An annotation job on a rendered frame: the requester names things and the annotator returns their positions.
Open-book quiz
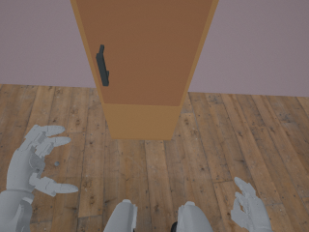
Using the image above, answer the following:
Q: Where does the handle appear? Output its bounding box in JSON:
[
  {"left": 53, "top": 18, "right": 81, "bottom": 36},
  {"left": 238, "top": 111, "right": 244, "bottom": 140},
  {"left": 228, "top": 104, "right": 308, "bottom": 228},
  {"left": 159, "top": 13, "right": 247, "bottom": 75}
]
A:
[{"left": 96, "top": 44, "right": 109, "bottom": 87}]

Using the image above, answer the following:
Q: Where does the robot left forearm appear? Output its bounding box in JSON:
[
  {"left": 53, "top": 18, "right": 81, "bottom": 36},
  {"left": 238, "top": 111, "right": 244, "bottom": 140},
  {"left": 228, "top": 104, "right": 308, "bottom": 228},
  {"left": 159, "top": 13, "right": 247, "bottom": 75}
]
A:
[{"left": 0, "top": 188, "right": 35, "bottom": 232}]

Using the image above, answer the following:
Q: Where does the cupboard door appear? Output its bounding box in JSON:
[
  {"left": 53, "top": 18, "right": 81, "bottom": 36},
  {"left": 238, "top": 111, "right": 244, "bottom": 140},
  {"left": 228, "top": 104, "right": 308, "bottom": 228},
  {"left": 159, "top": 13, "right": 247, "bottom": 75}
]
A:
[{"left": 75, "top": 0, "right": 213, "bottom": 106}]

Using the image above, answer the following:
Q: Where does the right robot hand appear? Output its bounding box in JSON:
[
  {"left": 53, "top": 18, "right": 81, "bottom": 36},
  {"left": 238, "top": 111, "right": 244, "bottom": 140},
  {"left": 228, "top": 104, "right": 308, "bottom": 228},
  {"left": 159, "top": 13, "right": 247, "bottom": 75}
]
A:
[{"left": 231, "top": 177, "right": 272, "bottom": 232}]

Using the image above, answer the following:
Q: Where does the left robot hand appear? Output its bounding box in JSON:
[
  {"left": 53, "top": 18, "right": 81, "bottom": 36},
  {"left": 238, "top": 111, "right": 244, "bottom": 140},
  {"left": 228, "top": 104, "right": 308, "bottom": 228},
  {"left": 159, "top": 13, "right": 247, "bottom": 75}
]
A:
[{"left": 6, "top": 124, "right": 79, "bottom": 197}]

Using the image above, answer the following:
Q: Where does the robot left thigh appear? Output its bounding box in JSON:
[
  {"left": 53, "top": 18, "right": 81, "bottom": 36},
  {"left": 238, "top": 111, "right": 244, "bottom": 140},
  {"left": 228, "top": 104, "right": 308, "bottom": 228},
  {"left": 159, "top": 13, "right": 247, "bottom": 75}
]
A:
[{"left": 103, "top": 202, "right": 138, "bottom": 232}]

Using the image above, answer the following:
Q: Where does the robot thigh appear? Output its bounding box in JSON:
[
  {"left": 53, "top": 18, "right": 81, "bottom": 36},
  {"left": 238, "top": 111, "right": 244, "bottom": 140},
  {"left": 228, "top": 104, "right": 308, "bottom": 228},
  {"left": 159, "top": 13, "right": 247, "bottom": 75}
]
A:
[
  {"left": 103, "top": 202, "right": 138, "bottom": 232},
  {"left": 177, "top": 204, "right": 213, "bottom": 232}
]

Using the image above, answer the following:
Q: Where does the robot right thigh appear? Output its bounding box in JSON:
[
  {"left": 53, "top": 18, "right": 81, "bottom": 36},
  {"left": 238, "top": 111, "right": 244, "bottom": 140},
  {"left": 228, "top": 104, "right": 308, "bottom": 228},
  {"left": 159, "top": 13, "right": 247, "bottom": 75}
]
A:
[{"left": 177, "top": 204, "right": 213, "bottom": 232}]

